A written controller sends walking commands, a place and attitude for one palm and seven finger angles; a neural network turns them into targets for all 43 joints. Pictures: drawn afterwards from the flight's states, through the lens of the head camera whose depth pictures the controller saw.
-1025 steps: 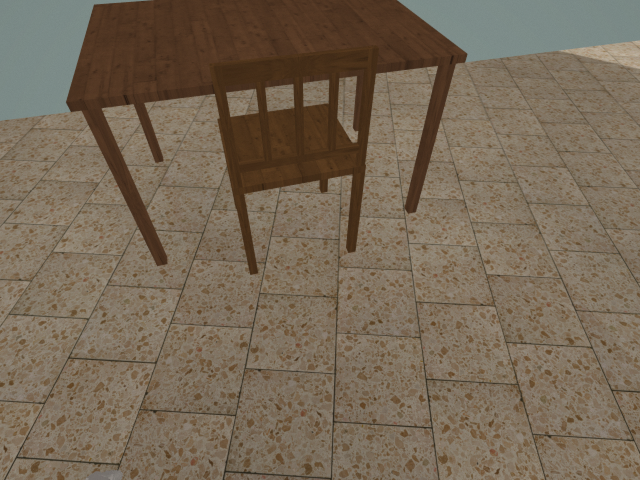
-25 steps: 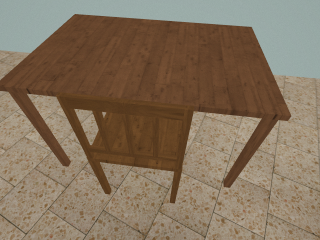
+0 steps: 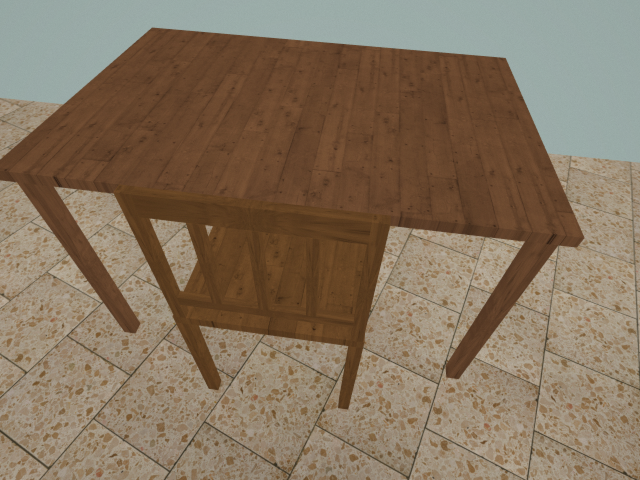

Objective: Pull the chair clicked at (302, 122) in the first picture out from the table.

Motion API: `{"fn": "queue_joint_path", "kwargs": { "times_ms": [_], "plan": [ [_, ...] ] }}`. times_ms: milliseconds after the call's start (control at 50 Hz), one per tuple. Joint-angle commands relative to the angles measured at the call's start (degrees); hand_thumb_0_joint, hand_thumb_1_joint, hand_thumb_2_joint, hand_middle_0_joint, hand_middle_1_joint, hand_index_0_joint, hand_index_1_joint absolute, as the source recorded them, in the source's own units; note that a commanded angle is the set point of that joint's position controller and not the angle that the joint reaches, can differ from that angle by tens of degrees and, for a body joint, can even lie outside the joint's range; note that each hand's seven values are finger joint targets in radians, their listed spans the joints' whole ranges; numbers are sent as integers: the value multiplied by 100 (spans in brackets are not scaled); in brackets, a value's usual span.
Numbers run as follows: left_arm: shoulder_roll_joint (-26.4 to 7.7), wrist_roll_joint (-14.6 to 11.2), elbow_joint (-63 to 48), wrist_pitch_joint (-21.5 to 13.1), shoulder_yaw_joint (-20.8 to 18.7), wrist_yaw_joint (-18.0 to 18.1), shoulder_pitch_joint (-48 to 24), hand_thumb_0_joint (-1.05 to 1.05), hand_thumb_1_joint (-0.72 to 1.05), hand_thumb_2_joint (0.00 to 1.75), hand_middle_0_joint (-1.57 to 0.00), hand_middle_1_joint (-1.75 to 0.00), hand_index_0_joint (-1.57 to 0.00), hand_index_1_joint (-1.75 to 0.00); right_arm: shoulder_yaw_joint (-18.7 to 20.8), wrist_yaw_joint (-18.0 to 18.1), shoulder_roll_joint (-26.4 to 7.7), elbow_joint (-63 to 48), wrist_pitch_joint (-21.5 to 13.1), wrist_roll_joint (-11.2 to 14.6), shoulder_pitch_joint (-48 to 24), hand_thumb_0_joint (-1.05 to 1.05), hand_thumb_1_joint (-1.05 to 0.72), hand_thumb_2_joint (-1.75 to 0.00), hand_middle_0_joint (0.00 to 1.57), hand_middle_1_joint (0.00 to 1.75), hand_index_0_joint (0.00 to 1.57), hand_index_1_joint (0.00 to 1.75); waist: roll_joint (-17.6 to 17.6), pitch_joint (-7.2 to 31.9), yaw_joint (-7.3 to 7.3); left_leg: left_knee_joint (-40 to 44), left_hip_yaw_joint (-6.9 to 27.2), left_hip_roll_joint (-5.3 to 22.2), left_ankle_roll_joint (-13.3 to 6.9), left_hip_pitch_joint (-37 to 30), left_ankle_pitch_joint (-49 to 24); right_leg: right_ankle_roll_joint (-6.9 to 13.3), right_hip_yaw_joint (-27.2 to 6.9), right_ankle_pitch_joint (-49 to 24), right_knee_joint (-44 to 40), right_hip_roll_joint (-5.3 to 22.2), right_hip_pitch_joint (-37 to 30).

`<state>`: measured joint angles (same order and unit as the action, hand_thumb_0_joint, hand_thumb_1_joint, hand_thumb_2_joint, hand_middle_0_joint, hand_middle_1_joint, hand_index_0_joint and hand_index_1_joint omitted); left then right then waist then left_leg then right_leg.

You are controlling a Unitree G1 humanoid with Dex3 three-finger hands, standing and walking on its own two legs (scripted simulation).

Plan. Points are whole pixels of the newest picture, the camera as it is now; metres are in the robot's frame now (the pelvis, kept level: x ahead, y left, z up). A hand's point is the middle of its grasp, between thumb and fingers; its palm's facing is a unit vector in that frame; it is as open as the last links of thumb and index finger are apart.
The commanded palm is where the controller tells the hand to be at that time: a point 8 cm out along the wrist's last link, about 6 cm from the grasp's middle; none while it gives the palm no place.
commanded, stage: look again from close up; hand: left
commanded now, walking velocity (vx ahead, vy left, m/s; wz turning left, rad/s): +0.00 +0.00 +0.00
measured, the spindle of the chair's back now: (259, 271) +0.49 +0.15 -0.12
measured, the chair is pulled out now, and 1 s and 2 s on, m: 0.00 0.00 0.00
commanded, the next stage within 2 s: raise the hand toward the chair's back in 0.56 s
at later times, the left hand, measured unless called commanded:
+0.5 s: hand out of the picture -0.03 +0.16 -0.18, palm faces +0.04 -0.99 -0.15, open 7.4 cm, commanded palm none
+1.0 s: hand (228, 433) +0.18 +0.13 -0.03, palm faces -0.10 -0.99 +0.04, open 8.5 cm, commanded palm +0.11 +0.22 -0.07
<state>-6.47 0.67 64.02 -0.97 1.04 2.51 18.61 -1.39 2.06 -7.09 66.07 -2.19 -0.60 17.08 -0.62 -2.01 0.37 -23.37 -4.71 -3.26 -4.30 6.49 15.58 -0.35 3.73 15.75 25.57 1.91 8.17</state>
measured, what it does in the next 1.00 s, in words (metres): lowers itself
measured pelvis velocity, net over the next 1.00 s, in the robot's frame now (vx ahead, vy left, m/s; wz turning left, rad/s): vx -0.04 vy -0.01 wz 0.02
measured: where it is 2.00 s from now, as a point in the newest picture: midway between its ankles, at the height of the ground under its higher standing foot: outside the picture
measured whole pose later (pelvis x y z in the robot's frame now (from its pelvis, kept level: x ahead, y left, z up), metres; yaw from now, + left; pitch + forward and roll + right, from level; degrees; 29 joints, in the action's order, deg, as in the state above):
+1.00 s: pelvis -0.04 -0.01 -0.06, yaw +1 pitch +10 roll +0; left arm -7.9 -10.5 10.4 -29.2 -2.9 -14.4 19.3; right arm 3.9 -0.9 -15.9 33.9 -16.1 0.3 11.9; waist -2.3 9.0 -3.2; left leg -55.0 -4.7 -1.7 -4.0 38.4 26.7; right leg 1.8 3.3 25.8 55.4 0.6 39.5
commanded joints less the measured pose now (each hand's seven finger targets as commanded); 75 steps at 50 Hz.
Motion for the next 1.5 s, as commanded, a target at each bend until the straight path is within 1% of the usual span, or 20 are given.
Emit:
{"fn": "queue_joint_path", "kwargs": {
  "times_ms": [0, 620, 640, 660, 680, 700, 720, 780, 800, 840, 860, 880, 940, 980, 1040, 1080, 1180, 1260, 1380, 1480],
  "plan": [
    [-462, -5, -111, -51, -83, 40, 521, 0, 90, 90, -20, -30, -20, -30, 56, 21, -502, -98, -32, 35, 432, 0, -90, -90, 20, 30, 20, 30, -1, -416, 4, 504, 789, 869, 127, 362, -1389, 252, -485, -1033, -380, 495, 131],
    [-384, 0, -95, -7, -99, 31, 618, 0, 90, 90, -20, -30, -20, -30, 72, 27, -463, -115, -36, 35, 561, 0, -90, -90, 20, 30, 20, 30, 0, -421, 9, 723, 921, 872, 112, 387, -1079, 219, -429, -681, -369, 470, 189],
    [-685, 89, 31, -176, -50, 223, 531, 0, 90, 90, -20, -30, -20, -30, 84, -35, -824, -558, -65, 86, 76, 0, -90, -90, 20, 30, 20, 30, -225, -294, 53, -354, 877, 1069, 289, 730, -3321, 126, -434, -2207, -123, 576, 302],
    [-1602, -997, -8697, -1234, -397, 119, -3285, 0, 88, 89, -20, -30, -20, -30, 341, 148, -1884, -2573, -872, 186, 374, 0, -90, -90, 20, 30, 20, 30, 926, 2523, -748, -20, 1038, 638, 567, -1265, -3316, 48, -11, -1581, 373, -83, 338],
    [-2043, -837, -8693, -1106, -816, 409, -2828, 0, 85, 88, -20, -29, -20, -29, 95, 300, -1366, -2185, -1389, 268, -128, 0, -90, -90, 20, 30, 20, 30, 1332, 2402, -491, 205, 823, 823, 644, -1298, -2849, 73, -102, -246, 999, -157, 847],
    [-437, -700, -6714, -315, 119, 453, 4, 0, 83, 87, -19, -29, -19, -29, 116, 209, -1067, -2312, -1700, 235, -154, 0, -90, -90, 20, 30, 20, 30, 1056, 1469, -281, 555, 1103, 862, 725, -461, -2281, 172, 74, 708, 1353, -183, 1538],
    [516, -935, -6000, 75, 772, 450, 443, 0, 81, 86, -19, -29, -19, -29, 138, 189, -1071, -2134, -1803, 398, -103, 0, -90, -90, 20, 30, 20, 30, 634, 520, -325, 380, 1078, 663, 617, 388, -1407, 130, 85, 482, 1329, -95, 1664],
    [-256, -1046, -6850, -641, 345, 201, -24, 0, 74, 83, -18, -27, -18, -27, 304, 159, -1612, -2854, -2026, 275, -153, 0, -90, -90, 20, 30, 20, 30, -28, 556, -484, -665, 1088, 386, 455, 1342, 53, 152, 197, 231, 650, -125, 1648],
    [-179, -978, -6527, -923, 290, 57, -115, 0, 71, 82, -18, -27, -18, -27, 384, 142, -1631, -2952, -2014, 176, -142, 0, -90, -90, 20, 30, 20, 30, -937, 488, -609, -1032, 1121, 379, 406, 1675, 150, 155, 214, 371, 798, -163, 2100],
    [391, -1124, -5403, -1638, 338, -503, 871, 0, 67, 80, -18, -26, -18, -26, 496, 40, -1571, -3291, -1983, 132, -454, 0, -90, -90, 20, 30, 20, 30, -2019, 164, -296, -1631, 961, 379, 421, 2650, 594, 164, 258, 1205, 1279, -173, 2931],
    [264, -1243, -5317, -2065, 99, -849, 1389, 0, 64, 79, -17, -26, -17, -26, 563, -43, -1557, -3509, -1958, 115, -569, 0, -90, -90, 20, 30, 20, 30, -1925, 420, -55, -1896, 815, 305, 454, 2993, 604, 204, 192, 1346, 1507, -167, 2988],
    [-161, -1280, -5079, -2427, -410, -1217, 1901, 0, 62, 78, -17, -26, -17, -26, 632, -175, -1545, -3676, -1869, 145, -646, 0, -90, -90, 20, 30, 20, 30, -1265, 661, 220, -2080, 647, 216, 555, 3110, 288, 306, 81, 1046, 1736, -148, 2803],
    [-1222, -1201, -5439, -3506, -1412, -2053, 1891, 0, 55, 75, -16, -25, -16, -25, 772, -408, -1517, -4243, -1558, 118, -1058, 0, -90, -90, 20, 30, 20, 30, -234, 1248, 357, -2783, 481, 157, 547, 3608, -174, 412, -90, 154, 2627, -128, 2838],
    [-1485, -1242, -5606, -3405, -1740, -2134, 1850, 0, 50, 73, -16, -24, -16, -24, 764, -408, -1447, -4483, -1265, 158, -1131, 0, -90, -90, 20, 30, 20, 30, 122, 1410, 552, -2942, 406, 129, 500, 4011, -42, 405, -284, 123, 2924, -147, 2886],
    [-1215, -1624, -7173, -3179, -1512, -1966, 1211, 0, 43, 70, -15, -23, -15, -23, 698, -296, -1348, -4929, -1024, 210, -1127, 0, -90, -90, 20, 30, 20, 30, 704, 2016, 372, -3152, 422, 166, 397, 3786, 9, 353, -419, 66, 2987, -197, 2915],
    [-1268, -1633, -8045, -3269, -1421, -1836, 630, 0, 39, 68, -15, -22, -15, -22, 680, -206, -1308, -4881, -993, 172, -802, 0, -90, -90, 20, 30, 20, 30, 657, 2329, 46, -3450, 566, 269, 330, 3687, -167, 289, -444, -130, 3095, -267, 3153],
    [-1079, -1605, -8252, -3585, -617, -2203, -326, 0, 27, 63, -14, -20, -14, -20, 482, 15, -1378, -4552, -1240, 189, -682, 0, -90, -90, 20, 30, 20, 30, 450, 1858, -640, -4069, 754, 371, 199, 4131, 427, 201, -674, 707, 2866, -279, 4003],
    [-1474, -1721, -7411, -3051, -1018, -2636, -137, 0, 18, 59, -13, -19, -13, -19, 443, 135, -1463, -4408, -1400, 315, -730, 0, -90, -90, 20, 30, 20, 30, 233, 2045, -433, -4059, 725, 354, 172, 4514, 811, 163, -826, 1527, 2593, -206, 3724],
    [-1689, -2024, -7297, -2148, -1895, -2414, 624, 0, 4, 53, -11, -16, -11, -16, 431, 178, -1247, -4494, -1241, 353, -958, 0, -90, -90, 20, 30, 20, 30, 101, 2701, 110, -3613, 710, 304, 232, 4200, 0, 112, -680, 493, 2612, -154, 2587],
    [-1495, -1859, -7016, -2449, -1680, -2133, 471, 0, -8, 48, -10, -15, -10, -15, 452, 161, -1236, -4373, -1237, 300, -879, 0, -90, -90, 20, 30, 20, 30, -251, 1999, -59, -3497, 739, 328, 256, 4374, 176, 110, -566, 677, 2581, -145, 2992]
  ]
}}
